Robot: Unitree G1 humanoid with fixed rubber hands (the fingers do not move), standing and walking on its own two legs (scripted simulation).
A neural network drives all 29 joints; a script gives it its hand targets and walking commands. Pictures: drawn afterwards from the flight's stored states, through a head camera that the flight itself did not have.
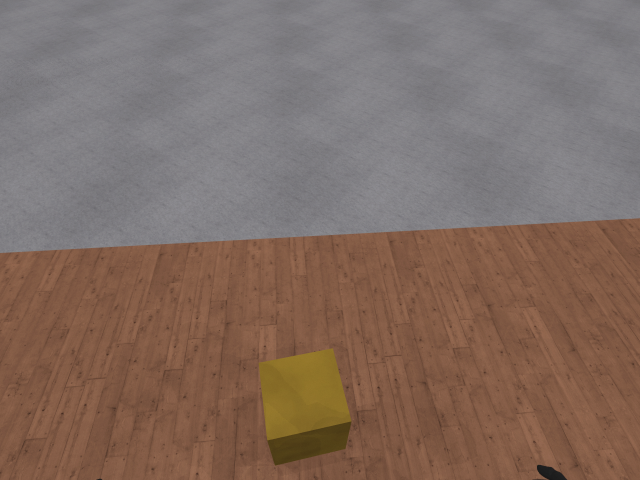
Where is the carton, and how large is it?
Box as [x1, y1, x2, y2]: [259, 348, 351, 465]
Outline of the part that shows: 332,348 259,363 267,440 275,465 345,448 351,421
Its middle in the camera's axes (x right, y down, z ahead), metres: -0.05 +0.48 +1.09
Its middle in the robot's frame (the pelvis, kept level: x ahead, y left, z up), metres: +0.44 +0.04 -0.66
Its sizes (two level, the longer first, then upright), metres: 0.210 0.200 0.250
